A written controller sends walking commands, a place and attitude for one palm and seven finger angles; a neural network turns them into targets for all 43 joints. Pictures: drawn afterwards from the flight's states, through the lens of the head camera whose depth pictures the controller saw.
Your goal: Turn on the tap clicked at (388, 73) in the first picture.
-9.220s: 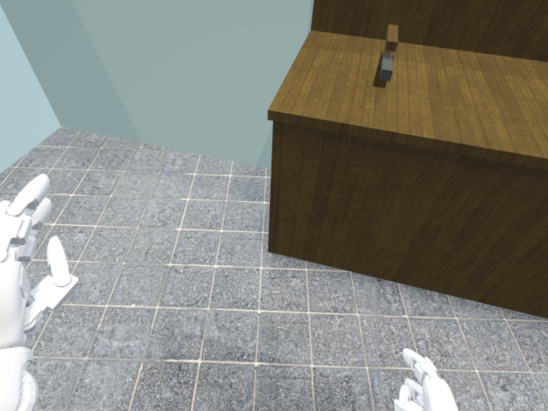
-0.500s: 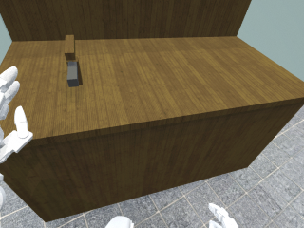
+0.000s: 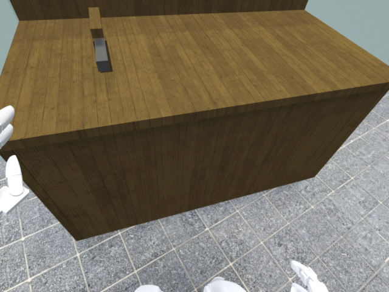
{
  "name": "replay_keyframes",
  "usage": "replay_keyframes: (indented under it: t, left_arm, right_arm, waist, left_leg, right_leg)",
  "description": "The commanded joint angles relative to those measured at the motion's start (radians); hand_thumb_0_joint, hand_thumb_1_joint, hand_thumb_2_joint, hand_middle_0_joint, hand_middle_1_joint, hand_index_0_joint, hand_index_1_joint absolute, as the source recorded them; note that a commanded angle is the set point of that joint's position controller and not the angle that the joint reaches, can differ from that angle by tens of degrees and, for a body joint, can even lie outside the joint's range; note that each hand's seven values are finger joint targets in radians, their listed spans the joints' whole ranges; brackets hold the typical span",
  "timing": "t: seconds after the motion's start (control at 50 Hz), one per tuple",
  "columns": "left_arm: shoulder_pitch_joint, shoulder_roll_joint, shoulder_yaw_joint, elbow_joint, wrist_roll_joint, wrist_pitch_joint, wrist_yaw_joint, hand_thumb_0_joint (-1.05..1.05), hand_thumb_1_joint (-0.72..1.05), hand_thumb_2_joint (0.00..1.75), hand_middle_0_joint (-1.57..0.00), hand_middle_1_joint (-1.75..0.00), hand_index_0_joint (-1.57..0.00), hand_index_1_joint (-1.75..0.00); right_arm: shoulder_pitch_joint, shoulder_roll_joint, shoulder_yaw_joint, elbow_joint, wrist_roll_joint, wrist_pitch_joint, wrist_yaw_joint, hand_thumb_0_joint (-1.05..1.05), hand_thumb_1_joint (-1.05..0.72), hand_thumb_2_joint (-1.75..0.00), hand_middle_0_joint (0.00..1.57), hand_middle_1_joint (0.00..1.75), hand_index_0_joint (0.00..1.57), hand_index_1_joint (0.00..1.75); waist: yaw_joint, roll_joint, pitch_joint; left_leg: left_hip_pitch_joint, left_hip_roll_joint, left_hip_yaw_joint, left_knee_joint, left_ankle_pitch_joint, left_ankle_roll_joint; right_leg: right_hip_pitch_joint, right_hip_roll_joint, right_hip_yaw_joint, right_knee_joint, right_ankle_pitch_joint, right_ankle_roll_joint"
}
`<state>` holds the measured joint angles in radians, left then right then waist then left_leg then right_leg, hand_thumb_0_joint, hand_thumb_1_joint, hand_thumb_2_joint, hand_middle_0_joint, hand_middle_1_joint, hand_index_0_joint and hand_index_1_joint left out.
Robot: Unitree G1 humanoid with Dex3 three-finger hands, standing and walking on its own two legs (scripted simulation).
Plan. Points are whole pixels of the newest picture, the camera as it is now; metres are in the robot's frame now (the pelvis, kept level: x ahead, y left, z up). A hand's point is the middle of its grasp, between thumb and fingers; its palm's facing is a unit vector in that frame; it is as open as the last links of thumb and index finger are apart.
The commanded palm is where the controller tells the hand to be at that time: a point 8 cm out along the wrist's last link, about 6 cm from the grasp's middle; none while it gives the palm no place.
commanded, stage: come to a stop and stand still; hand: left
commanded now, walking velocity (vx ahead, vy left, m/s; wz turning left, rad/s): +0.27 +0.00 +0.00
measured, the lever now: (102, 63) +0.60 +0.27 +0.14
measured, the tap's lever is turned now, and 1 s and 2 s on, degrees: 0 0 0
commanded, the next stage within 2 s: look again from close up in 1.52 s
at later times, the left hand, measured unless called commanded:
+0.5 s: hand out of the picture +0.11 +0.24 +0.18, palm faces +0.34 -0.83 -0.45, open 7.4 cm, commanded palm +0.07 +0.27 +0.22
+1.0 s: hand out of the picture +0.05 +0.21 +0.20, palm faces +0.35 -0.81 -0.48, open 7.4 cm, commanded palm +0.00 +0.26 +0.22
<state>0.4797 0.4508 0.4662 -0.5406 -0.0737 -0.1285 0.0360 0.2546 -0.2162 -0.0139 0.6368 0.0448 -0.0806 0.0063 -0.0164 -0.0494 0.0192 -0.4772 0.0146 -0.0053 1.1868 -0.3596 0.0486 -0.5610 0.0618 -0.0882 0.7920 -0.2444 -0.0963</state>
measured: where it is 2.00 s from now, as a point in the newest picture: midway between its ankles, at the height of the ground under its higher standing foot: outside the picture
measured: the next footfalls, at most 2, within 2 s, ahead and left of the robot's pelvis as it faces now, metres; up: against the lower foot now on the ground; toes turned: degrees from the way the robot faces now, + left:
left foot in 0.02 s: -0.04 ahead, +0.12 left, +0.00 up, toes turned +1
right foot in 0.26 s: +0.04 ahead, -0.07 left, +0.00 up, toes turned +2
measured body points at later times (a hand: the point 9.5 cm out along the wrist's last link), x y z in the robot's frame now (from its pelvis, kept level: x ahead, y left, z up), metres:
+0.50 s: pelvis -0.08 -0.01 +0.02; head -0.05 +0.00 +0.47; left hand +0.09 +0.28 +0.20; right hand +0.08 -0.25 -0.07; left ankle -0.11 +0.13 -0.64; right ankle +0.00 -0.07 -0.69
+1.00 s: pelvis -0.13 -0.03 +0.02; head -0.09 -0.02 +0.47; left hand +0.03 +0.26 +0.22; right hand +0.02 -0.26 -0.08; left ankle -0.18 +0.10 -0.69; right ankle -0.05 -0.07 -0.69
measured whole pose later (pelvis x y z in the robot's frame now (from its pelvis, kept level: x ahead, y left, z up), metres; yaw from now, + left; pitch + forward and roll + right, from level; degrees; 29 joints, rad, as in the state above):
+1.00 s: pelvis -0.13 -0.03 +0.02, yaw +5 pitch +2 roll +2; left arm 0.56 0.44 0.37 -0.65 -0.08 -0.14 0.10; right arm 0.27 -0.22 0.00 0.62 0.02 -0.13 -0.03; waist 0.01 -0.04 0.05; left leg -0.29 0.00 0.03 0.66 -0.38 0.04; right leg -0.48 0.07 -0.05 0.65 -0.21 -0.11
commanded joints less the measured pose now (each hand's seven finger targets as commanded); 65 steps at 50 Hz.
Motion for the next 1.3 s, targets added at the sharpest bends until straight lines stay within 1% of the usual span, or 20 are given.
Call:
replay_keyframes:
  t: [0.0,0.06,0.1,0.12,0.22,0.26,0.34,0.46,0.5,0.56,0.64,0.68,0.72,0.76,0.8,0.94,1.0,1.12,1.16,1.28]
  left_arm:
    - [-0.154,0.176,0.053,-0.369,0.007,-0.078,0.057,0.00,0.90,0.90,-0.20,-0.30,-0.20,-0.30]
    - [-0.218,0.257,0.098,-0.401,0.055,-0.100,0.115,0.00,0.90,0.90,-0.20,-0.30,-0.20,-0.30]
    - [-0.254,0.207,0.077,-0.295,0.051,-0.113,0.079,0.00,0.90,0.90,-0.20,-0.30,-0.20,-0.30]
    - [-0.240,0.164,0.046,-0.214,0.055,-0.101,0.068,0.00,0.90,0.90,-0.20,-0.30,-0.20,-0.30]
    - [-0.043,0.154,0.113,-0.080,0.000,-0.078,0.047,0.00,0.90,0.90,-0.20,-0.30,-0.20,-0.30]
    - [0.084,0.114,0.096,0.009,-0.032,-0.063,0.030,0.00,0.90,0.90,-0.20,-0.30,-0.20,-0.30]
    - [-0.002,0.162,0.112,-0.164,-0.028,-0.074,0.019,0.00,0.90,0.90,-0.20,-0.30,-0.20,-0.30]
    - [-0.122,0.203,0.055,-0.382,-0.007,-0.072,0.086,0.00,0.90,0.90,-0.20,-0.30,-0.20,-0.30]
    - [-0.112,0.177,0.041,-0.345,-0.001,-0.067,0.108,0.00,0.90,0.90,-0.20,-0.30,-0.20,-0.30]
    - [-0.140,0.197,0.078,-0.290,0.017,-0.070,0.138,0.00,0.90,0.90,-0.20,-0.30,-0.20,-0.30]
    - [-0.103,0.141,0.080,-0.095,0.021,-0.065,0.090,0.00,0.90,0.90,-0.20,-0.30,-0.20,-0.30]
    - [-0.082,0.110,0.041,-0.052,0.008,-0.043,0.058,0.00,0.90,0.90,-0.20,-0.30,-0.20,-0.30]
    - [-0.048,0.141,0.053,-0.054,-0.030,-0.035,0.034,0.00,0.90,0.90,-0.20,-0.30,-0.20,-0.30]
    - [-0.028,0.136,0.056,-0.074,-0.036,-0.029,0.014,0.00,0.90,0.90,-0.20,-0.30,-0.20,-0.30]
    - [0.001,0.177,0.088,-0.197,-0.028,-0.060,0.020,0.00,0.90,0.90,-0.20,-0.30,-0.20,-0.30]
    - [-0.042,0.194,0.068,-0.353,-0.012,-0.088,0.121,0.00,0.90,0.90,-0.20,-0.30,-0.20,-0.30]
    - [-0.079,0.177,0.068,-0.268,-0.007,-0.094,0.135,0.00,0.90,0.90,-0.20,-0.30,-0.20,-0.30]
    - [-0.011,0.070,0.023,-0.014,-0.004,-0.053,0.092,0.00,0.90,0.90,-0.20,-0.30,-0.20,-0.30]
    - [0.018,0.081,-0.006,-0.004,-0.012,-0.039,0.072,0.00,0.90,0.90,-0.20,-0.30,-0.20,-0.30]
    - [-0.021,0.190,0.061,-0.308,-0.012,-0.080,0.089,0.00,0.90,0.90,-0.20,-0.30,-0.20,-0.30]
  right_arm:
    - [-0.069,-0.110,-0.020,-0.137,-0.015,-0.140,-0.039,0.00,-0.90,-0.90,0.20,0.30,0.20,0.30]
    - [-0.110,-0.077,-0.014,-0.136,-0.054,-0.190,-0.063,0.00,-0.90,-0.90,0.20,0.30,0.20,0.30]
    - [-0.149,-0.062,-0.002,-0.075,-0.060,-0.173,-0.032,0.00,-0.90,-0.90,0.20,0.30,0.20,0.30]
    - [-0.126,-0.087,-0.011,-0.055,-0.047,-0.151,-0.020,0.00,-0.90,-0.90,0.20,0.30,0.20,0.30]
    - [-0.099,-0.120,-0.036,-0.163,-0.006,-0.102,-0.011,0.00,-0.90,-0.90,0.20,0.30,0.20,0.30]
    - [-0.074,-0.109,-0.059,-0.205,0.016,-0.079,-0.005,0.00,-0.90,-0.90,0.20,0.30,0.20,0.30]
    - [-0.117,-0.109,-0.061,-0.183,0.003,-0.040,0.028,0.00,-0.90,-0.90,0.20,0.30,0.20,0.30]
    - [-0.119,-0.097,-0.030,-0.159,-0.015,-0.103,-0.036,0.00,-0.90,-0.90,0.20,0.30,0.20,0.30]
    - [-0.084,-0.093,-0.020,-0.139,-0.030,-0.127,-0.059,0.00,-0.90,-0.90,0.20,0.30,0.20,0.30]
    - [-0.090,-0.099,-0.035,-0.156,-0.035,-0.149,-0.078,0.00,-0.90,-0.90,0.20,0.30,0.20,0.30]
    - [-0.096,-0.130,-0.049,-0.132,-0.018,-0.113,-0.032,0.00,-0.90,-0.90,0.20,0.30,0.20,0.30]
    - [-0.107,-0.120,-0.050,-0.183,0.000,-0.100,-0.018,0.00,-0.90,-0.90,0.20,0.30,0.20,0.30]
    - [-0.127,-0.112,-0.063,-0.220,0.010,-0.090,-0.019,0.00,-0.90,-0.90,0.20,0.30,0.20,0.30]
    - [-0.104,-0.124,-0.072,-0.186,0.000,-0.084,0.000,0.00,-0.90,-0.90,0.20,0.30,0.20,0.30]
    - [-0.124,-0.118,-0.060,-0.182,-0.003,-0.066,0.011,0.00,-0.90,-0.90,0.20,0.30,0.20,0.30]
    - [-0.081,-0.092,-0.023,-0.160,-0.034,-0.116,-0.054,0.00,-0.90,-0.90,0.20,0.30,0.20,0.30]
    - [-0.083,-0.116,-0.031,-0.158,-0.039,-0.133,-0.075,0.00,-0.90,-0.90,0.20,0.30,0.20,0.30]
    - [-0.092,-0.132,-0.045,-0.171,-0.001,-0.111,-0.037,0.00,-0.90,-0.90,0.20,0.30,0.20,0.30]
    - [-0.117,-0.102,-0.046,-0.200,0.007,-0.095,-0.026,0.00,-0.90,-0.90,0.20,0.30,0.20,0.30]
    - [-0.133,-0.081,-0.017,-0.180,-0.022,-0.074,-0.029,0.00,-0.90,-0.90,0.20,0.30,0.20,0.30]
  waist:
    - [0.000,0.199,-0.189]
    - [0.005,0.464,-0.133]
    - [-0.014,0.355,0.093]
    - [-0.015,0.177,0.128]
    - [0.043,-0.006,-0.125]
    - [-0.001,-0.278,-0.156]
    - [0.003,0.029,-0.035]
    - [0.026,0.006,-0.118]
    - [0.007,0.171,-0.156]
    - [0.010,0.413,-0.149]
    - [0.017,0.168,-0.013]
    - [0.044,-0.105,-0.060]
    - [0.009,-0.368,-0.042]
    - [0.005,-0.140,0.029]
    - [0.010,0.058,0.007]
    - [0.022,0.064,-0.195]
    - [0.013,0.400,-0.152]
    - [0.034,0.042,-0.056]
    - [0.008,-0.244,-0.096]
    - [0.021,0.024,-0.087]
  left_leg:
    - [0.382,0.016,0.012,-0.757,0.150,0.058]
    - [0.420,0.156,-0.064,-0.822,0.771,0.067]
    - [0.225,0.301,-0.386,-0.808,0.572,0.120]
    - [0.189,0.296,-0.349,-0.796,0.425,0.136]
    - [0.100,0.088,-0.058,-0.184,0.306,0.048]
    - [-0.172,-0.098,-0.024,0.333,-0.132,-0.020]
    - [-0.139,0.046,-0.134,0.405,0.056,-0.043]
    - [0.301,0.027,0.014,-0.394,-0.006,0.012]
    - [0.413,-0.002,0.044,-0.742,0.068,0.030]
    - [0.395,0.222,-0.153,-0.833,0.489,0.119]
    - [0.115,0.226,-0.146,-0.657,0.391,0.090]
    - [0.012,0.065,-0.030,-0.224,0.064,0.019]
    - [-0.094,-0.100,-0.033,0.280,-0.104,-0.038]
    - [-0.085,-0.022,-0.085,0.261,0.042,-0.050]
    - [-0.069,0.018,-0.071,0.203,0.086,-0.047]
    - [0.367,-0.021,0.040,-0.715,0.025,0.020]
    - [0.441,0.252,-0.240,-0.900,0.262,0.142]
    - [0.179,0.163,-0.086,-0.571,0.468,0.033]
    - [-0.024,-0.047,0.008,-0.169,0.050,-0.019]
    - [0.126,0.016,0.000,-0.299,0.005,-0.034]
  right_leg:
    - [-0.056,-0.145,0.173,0.020,-0.147,-0.008]
    - [-0.130,0.028,0.018,0.547,-0.337,0.065]
    - [-0.203,-0.073,0.226,0.471,-0.293,0.049]
    - [-0.166,-0.086,0.214,0.436,-0.217,0.052]
    - [0.426,-0.073,0.052,-0.311,0.059,0.004]
    - [0.487,-0.292,0.439,-0.329,0.395,-0.135]
    - [0.035,-0.369,0.542,-0.442,-0.061,-0.192]
    - [-0.055,-0.272,0.348,-0.404,-0.273,-0.064]
    - [0.011,-0.157,0.237,-0.200,-0.263,-0.002]
    - [0.000,0.026,0.067,0.341,-0.285,0.088]
    - [0.228,-0.064,0.141,0.049,-0.162,0.066]
    - [0.439,-0.112,0.157,-0.298,0.059,0.039]
    - [0.268,-0.304,0.512,-0.458,0.063,-0.070]
    - [0.040,-0.306,0.554,-0.521,-0.448,-0.089]
    - [0.014,-0.317,0.561,-0.507,-0.343,-0.131]
    - [0.138,-0.215,0.347,-0.365,-0.253,-0.011]
    - [0.011,0.010,0.111,0.149,-0.254,0.101]
    - [0.413,-0.063,0.100,-0.342,0.085,0.066]
    - [0.519,-0.287,0.460,-0.433,0.267,-0.053]
    - [0.162,-0.307,0.447,-0.545,-0.233,-0.079]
